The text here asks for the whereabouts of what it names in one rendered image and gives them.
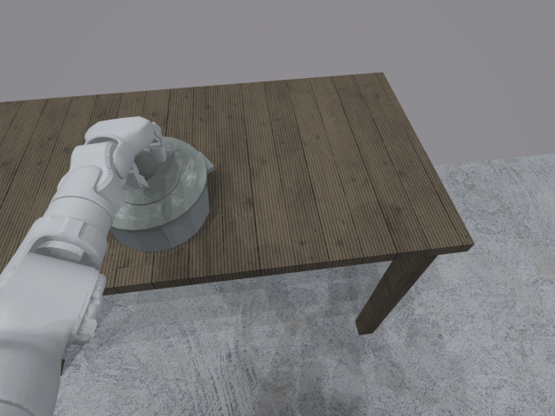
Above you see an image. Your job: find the table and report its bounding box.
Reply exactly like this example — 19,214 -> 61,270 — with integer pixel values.
0,72 -> 474,376

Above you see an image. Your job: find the pot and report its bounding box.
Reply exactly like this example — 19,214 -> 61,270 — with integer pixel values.
109,152 -> 215,252

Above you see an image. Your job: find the robot left hand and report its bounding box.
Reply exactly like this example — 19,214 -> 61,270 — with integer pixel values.
85,116 -> 167,191

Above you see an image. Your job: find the lid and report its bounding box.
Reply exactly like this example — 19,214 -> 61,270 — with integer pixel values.
111,136 -> 207,232

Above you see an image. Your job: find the robot left upper arm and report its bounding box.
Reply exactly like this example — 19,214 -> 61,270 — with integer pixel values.
0,252 -> 107,416

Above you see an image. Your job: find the knob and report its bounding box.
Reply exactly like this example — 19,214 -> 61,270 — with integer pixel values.
134,151 -> 157,180

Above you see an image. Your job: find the robot left forearm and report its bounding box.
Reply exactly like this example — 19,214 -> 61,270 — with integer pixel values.
0,133 -> 134,302

